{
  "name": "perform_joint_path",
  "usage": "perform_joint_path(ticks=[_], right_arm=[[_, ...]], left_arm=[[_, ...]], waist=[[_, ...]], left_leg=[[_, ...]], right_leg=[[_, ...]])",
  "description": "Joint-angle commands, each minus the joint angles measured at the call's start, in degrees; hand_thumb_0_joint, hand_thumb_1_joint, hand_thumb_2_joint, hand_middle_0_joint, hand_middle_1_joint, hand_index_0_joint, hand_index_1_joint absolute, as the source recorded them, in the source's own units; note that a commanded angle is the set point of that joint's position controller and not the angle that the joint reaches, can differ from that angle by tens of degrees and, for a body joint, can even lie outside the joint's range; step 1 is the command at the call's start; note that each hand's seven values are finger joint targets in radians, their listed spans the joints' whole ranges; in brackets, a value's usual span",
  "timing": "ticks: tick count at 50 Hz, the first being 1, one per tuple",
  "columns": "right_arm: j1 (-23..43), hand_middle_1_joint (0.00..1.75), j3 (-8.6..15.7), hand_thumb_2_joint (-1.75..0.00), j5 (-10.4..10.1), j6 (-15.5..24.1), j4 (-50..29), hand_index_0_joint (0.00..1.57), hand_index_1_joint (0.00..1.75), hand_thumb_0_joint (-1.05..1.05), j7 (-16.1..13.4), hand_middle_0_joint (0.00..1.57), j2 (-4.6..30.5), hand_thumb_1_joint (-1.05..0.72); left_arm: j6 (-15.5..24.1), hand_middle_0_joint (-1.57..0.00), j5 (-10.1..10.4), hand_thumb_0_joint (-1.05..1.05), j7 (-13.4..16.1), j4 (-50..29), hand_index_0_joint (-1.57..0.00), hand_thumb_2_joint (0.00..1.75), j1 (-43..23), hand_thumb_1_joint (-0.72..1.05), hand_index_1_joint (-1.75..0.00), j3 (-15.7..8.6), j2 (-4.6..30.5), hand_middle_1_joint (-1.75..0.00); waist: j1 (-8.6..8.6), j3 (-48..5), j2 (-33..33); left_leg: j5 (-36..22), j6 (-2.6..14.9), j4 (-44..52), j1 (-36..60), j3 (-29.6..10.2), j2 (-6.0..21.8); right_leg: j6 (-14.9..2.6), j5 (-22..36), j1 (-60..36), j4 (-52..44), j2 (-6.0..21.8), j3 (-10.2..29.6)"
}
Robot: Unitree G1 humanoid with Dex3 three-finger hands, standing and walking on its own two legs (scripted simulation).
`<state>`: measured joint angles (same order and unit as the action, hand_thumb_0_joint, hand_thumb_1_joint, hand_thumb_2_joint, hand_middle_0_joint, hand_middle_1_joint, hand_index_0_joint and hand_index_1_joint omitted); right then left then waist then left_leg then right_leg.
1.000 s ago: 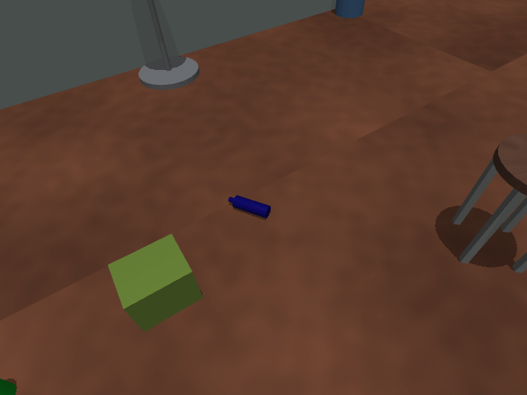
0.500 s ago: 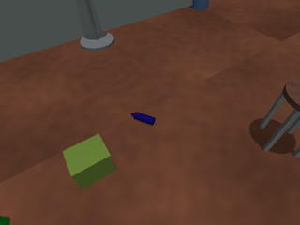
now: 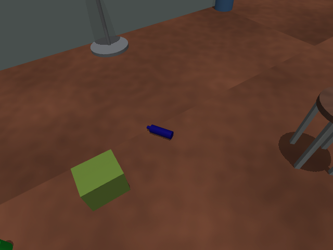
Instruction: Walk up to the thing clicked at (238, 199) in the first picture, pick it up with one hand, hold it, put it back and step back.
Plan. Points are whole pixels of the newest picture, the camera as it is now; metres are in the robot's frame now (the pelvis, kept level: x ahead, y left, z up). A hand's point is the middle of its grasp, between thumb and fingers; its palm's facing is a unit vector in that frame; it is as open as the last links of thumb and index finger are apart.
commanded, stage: stand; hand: left
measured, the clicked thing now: (159, 131) +1.07 +0.16 -0.75
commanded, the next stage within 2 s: walk up in 0.12 s
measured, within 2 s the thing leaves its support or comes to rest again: neither
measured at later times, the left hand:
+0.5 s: hand (98, 243) +0.18 +0.23 -0.14, palm faces -0.15 -0.88 -0.44, open 7.3 cm
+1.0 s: hand (107, 176) +0.39 +0.26 -0.17, palm faces -0.29 -0.86 -0.42, open 7.4 cm
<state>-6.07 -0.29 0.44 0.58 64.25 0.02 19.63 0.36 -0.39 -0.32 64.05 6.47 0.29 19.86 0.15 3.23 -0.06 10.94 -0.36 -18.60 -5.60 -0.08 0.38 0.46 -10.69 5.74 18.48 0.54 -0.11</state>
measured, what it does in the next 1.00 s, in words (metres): walks ahead, turning right: right foot, then left foot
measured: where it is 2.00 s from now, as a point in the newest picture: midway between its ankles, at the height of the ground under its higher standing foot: (167, 191)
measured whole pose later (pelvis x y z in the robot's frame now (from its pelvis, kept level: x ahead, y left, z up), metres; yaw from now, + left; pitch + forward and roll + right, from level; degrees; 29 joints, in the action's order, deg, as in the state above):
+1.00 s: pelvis +0.28 +0.00 -0.03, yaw -15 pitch -3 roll -2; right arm -9.1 5.8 2.1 1.4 44.1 5.6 21.8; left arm 4.1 0.2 1.6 49.9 19.4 -2.5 24.2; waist -0.5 8.8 0.5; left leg 13.4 1.6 -38.9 -22.9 3.4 3.2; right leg -2.0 -28.5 13.8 60.2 -0.5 4.7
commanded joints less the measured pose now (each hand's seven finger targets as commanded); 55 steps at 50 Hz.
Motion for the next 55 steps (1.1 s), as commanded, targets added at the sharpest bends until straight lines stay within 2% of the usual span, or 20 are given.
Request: perform_joint_path(ticks=[1, 5, 6, 8, 11, 13, 20, 21, 22, 23, 24, 29, 39, 43, 45, 46, 47, 48, 52, 55], right_arm=[[2.1, 0.3, 2.1, -0.9, 0.0, 1.3, -3.5, 0.2, 0.3, 0.0, -0.7, 0.2, 12.2, -0.9], [1.9, 0.3, 2.3, -0.9, 0.0, 1.2, -3.5, 0.2, 0.3, 0.0, -0.6, 0.2, 12.2, -0.9], [0.7, 0.3, 6.5, -0.9, 1.7, 2.0, -8.1, 0.2, 0.3, 0.0, 0.7, 0.2, 18.3, -0.9], [0.3, 0.3, 7.0, -0.9, 2.2, 1.9, -8.4, 0.2, 0.3, 0.0, 1.6, 0.2, 17.4, -0.9], [-5.2, 0.3, 8.1, -0.9, 1.9, 2.1, -8.5, 0.2, 0.3, 0.0, 2.1, 0.2, 16.9, -0.9], [-7.9, 0.3, 9.4, -0.9, 2.2, 2.9, -9.6, 0.2, 0.3, 0.0, 1.7, 0.2, 19.5, -0.9], [5.3, 0.3, 8.3, -0.9, 2.3, 1.8, -17.2, 0.2, 0.3, 0.0, 3.3, 0.2, 15.8, -0.9], [3.1, 0.3, 7.5, -0.9, 1.8, 1.8, -17.8, 0.2, 0.3, 0.0, 3.5, 0.2, 13.7, -0.9], [0.8, 0.3, 6.0, -0.9, 1.3, 1.7, -19.3, 0.2, 0.3, 0.0, 3.7, 0.2, 9.5, -0.9], [-1.8, 0.3, 6.3, -0.9, 1.0, 0.8, -18.7, 0.2, 0.3, 0.0, 3.2, 0.2, 12.3, -0.9], [-2.6, 0.3, 7.1, -0.9, 1.4, 0.5, -17.8, 0.2, 0.3, 0.0, 2.8, 0.2, 15.9, -0.9], [-7.1, 0.3, 6.9, -0.9, 1.2, 0.4, -15.5, 0.2, 0.3, 0.0, 3.6, 0.2, 14.9, -0.9], [3.8, 0.3, 8.0, -0.9, 2.0, 0.6, -23.6, 0.2, 0.3, 0.0, 5.9, 0.2, 12.9, -0.9], [-1.7, 0.3, 9.7, -0.9, 2.2, 0.5, -23.6, 0.2, 0.3, 0.0, 6.2, 0.2, 14.2, -0.9], [-14.2, 0.3, 11.2, -0.9, 2.8, 1.1, -20.8, 0.2, 0.3, 0.0, 5.6, 0.2, 16.9, -0.9], [-19.7, 0.3, 12.6, -0.9, 3.5, 1.7, -19.8, 0.2, 0.3, 0.0, 4.9, 0.2, 21.0, -0.9], [-17.8, 0.3, 12.8, -0.9, 2.9, 2.2, -21.4, 0.2, 0.3, 0.0, 4.4, 0.2, 22.5, -0.9], [-15.0, 0.3, 12.9, -0.9, 0.7, 1.7, -21.8, 0.2, 0.3, 0.0, 4.0, 0.2, 22.8, -0.9], [-8.3, 0.3, 9.7, -0.9, 0.2, 1.7, -24.7, 0.2, 0.3, 0.0, 3.4, 0.2, 15.3, -0.9], [-10.5, 0.3, 9.3, -0.9, 0.4, 2.6, -24.7, 0.2, 0.3, 0.0, 3.4, 0.2, 15.2, -0.9]], left_arm=[[1.4, -0.2, 0.0, 0.0, 1.0, -3.4, -0.2, 0.9, -1.8, 0.9, -0.3, -2.4, 12.0, -0.3], [1.5, -0.2, 0.0, 0.0, 1.0, -3.2, -0.2, 0.9, -1.7, 0.9, -0.3, -2.5, 12.3, -0.3], [2.0, -0.2, -0.8, 0.0, -0.2, -6.7, -0.2, 0.9, 3.9, 0.9, -0.3, -5.9, 17.0, -0.3], [2.2, -0.2, -1.5, 0.0, -1.0, -7.1, -0.2, 0.9, 3.4, 0.9, -0.3, -6.5, 17.1, -0.3], [2.8, -0.2, -1.3, 0.0, -1.5, -10.8, -0.2, 0.9, -3.3, 0.9, -0.3, -6.2, 13.1, -0.3], [3.4, -0.2, -1.4, 0.0, -1.4, -13.1, -0.2, 0.9, -4.7, 0.9, -0.3, -5.7, 12.7, -0.3], [4.6, -0.2, -0.6, 0.0, -2.0, -8.4, -0.2, 0.9, 16.1, 0.9, -0.3, -7.1, 13.9, -0.3], [4.8, -0.2, -0.7, 0.0, -1.0, -6.4, -0.2, 0.9, 24.0, 0.9, -0.3, -9.0, 17.5, -0.3], [5.2, -0.2, -1.5, 0.0, 0.1, -6.6, -0.2, 0.9, 27.4, 0.9, -0.3, -10.8, 23.3, -0.3], [5.1, -0.2, -1.2, 0.0, 0.4, -9.9, -0.2, 0.9, 21.0, 0.9, -0.3, -10.5, 24.4, -0.3], [4.9, -0.2, -0.8, 0.0, 0.3, -12.2, -0.2, 0.9, 16.2, 0.9, -0.3, -10.1, 24.5, -0.3], [6.0, -0.2, 1.2, 0.0, 0.8, -14.5, -0.2, 0.9, 12.9, 0.9, -0.3, -7.7, 17.3, -0.3], [6.6, -0.2, 0.3, 0.0, 1.3, -17.4, -0.2, 0.9, 17.3, 0.9, -0.3, -8.0, 18.9, -0.3], [6.5, -0.2, -0.3, 0.0, 2.1, -19.7, -0.2, 0.9, 13.9, 0.9, -0.3, -8.0, 20.7, -0.3], [6.6, -0.2, -0.4, 0.0, 2.5, -21.0, -0.2, 0.9, 12.9, 0.9, -0.3, -7.6, 19.1, -0.3], [6.7, -0.2, 0.4, 0.0, 2.5, -20.9, -0.2, 0.9, 17.6, 0.9, -0.3, -6.0, 14.2, -0.3], [6.4, -0.2, 1.8, 0.0, 2.7, -20.4, -0.2, 0.9, 22.1, 0.9, -0.3, -5.2, 11.5, -0.3], [5.6, -0.2, 1.3, 0.0, 3.5, -18.7, -0.2, 0.9, 21.6, 0.9, -0.3, -5.8, 15.5, -0.3], [5.4, -0.2, 1.7, 0.0, 1.7, -17.3, -0.2, 0.9, 19.1, 0.9, -0.3, -6.4, 17.0, -0.3], [4.6, -0.2, 1.5, 0.0, 1.5, -17.1, -0.2, 0.9, 19.5, 0.9, -0.3, -5.9, 14.5, -0.3]], waist=[[-0.05, -4.4, 0.2], [-0.21, -4.0, -0.5], [-0.93, -8.2, 1.4], [-1.47, 0.0, 2.3], [-5.67, 4.9, 4.5], [-7.95, 5.1, 7.5], [4.55, -3.9, 7.0], [8.26, -8.5, -3.5], [9.25, -6.7, -18.2], [5.52, -5.2, -13.0], [3.66, -0.3, -8.1], [-0.15, 3.1, -3.4], [2.82, 4.7, -6.9], [-1.57, 1.1, -6.3], [-8.17, -6.4, 1.0], [-10.13, -10.3, 13.2], [-6.54, -12.1, 19.9], [-6.16, -12.2, 16.9], [-2.65, -0.5, 8.3], [-2.25, -1.2, 10.1]], left_leg=[[-9.4, 1.69, 2.8, 0.6, -5.3, 7.1], [-9.2, 1.65, 2.8, 0.5, -5.3, 6.9], [18.8, 4.49, -4.6, 4.4, -2.2, 4.4], [31.2, 5.86, -4.9, -0.5, -4.9, 5.2], [30.5, 9.66, 3.5, 6.3, -13.0, 11.2], [18.7, 15.1, 9.9, 12.9, -21.8, 22.9], [3.8, 7.73, -10.2, -5.5, 4.6, 8.7], [2.7, 5.41, -26.9, -11.7, 8.2, 4.6], [20.5, 2.41, -39.1, -29.4, 6.1, -2.3], [22.1, 1.55, -44.2, -32.7, -1.3, -1.8], [20.9, 1.75, -45.5, -31.2, -4.4, 1.9], [6.0, 1.58, -41.2, -27.0, -4.7, 5.9], [-6.4, 1.17, -20.0, -22.5, 0.4, 5.6], [-2.1, 3.26, -18.1, -11.3, 0.0, 5.6], [0.9, 5.51, -11.8, 4.9, 0.5, 2.9], [6.6, 8.71, -7.2, 14.3, -10.4, 9.8], [1.7, 12.31, -2.1, 20.5, -30.5, 21.7], [8.5, 16.57, 0.3, 16.4, -34.2, 24.5], [-2.2, 9.41, 2.3, -3.7, -9.8, 13.9], [-11.9, 9.57, 1.0, -2.1, -4.1, 11.9]], right_leg=[[-1.87, 9.2, -0.8, -2.0, 7.1, 5.0], [-1.8, 9.0, -0.6, -2.5, 6.9, 4.9], [-4.29, -15.4, 3.0, 1.0, 4.7, 8.7], [-5.78, -28.9, 15.6, 1.6, 6.2, 12.1], [-3.25, -19.5, 29.2, 12.4, 0.7, 5.0], [-1.91, -18.1, 37.1, 25.4, 1.8, 0.8], [-1.82, 1.0, -2.1, 7.9, 0.3, -4.7], [-2.13, 1.1, -13.6, 5.0, 0.4, -1.4], [-4.85, -8.7, -20.9, -1.2, 11.6, 21.3], [-9.3, -20.8, -15.0, -8.6, 20.7, 40.0], [-14.3, -23.6, -7.8, -8.1, 22.9, 41.5], [-8.88, 5.3, -0.8, -4.2, 12.2, 16.9], [-7.6, 19.4, 2.7, 0.2, 8.5, 7.3], [-9.31, 15.9, 6.1, 4.8, 12.3, 10.3], [-6.52, 21.1, 8.9, 26.1, 7.2, 5.9], [-3.75, 11.6, 18.5, 43.2, 0.8, 3.1], [-2.48, -19.1, 29.8, 50.0, -6.8, 1.2], [-4.12, -21.3, 30.4, 56.3, -2.4, 4.2], [-3.88, -9.7, 24.1, 49.8, 1.6, 5.7], [-1.9, -6.9, 22.9, 42.9, 1.4, 4.1]])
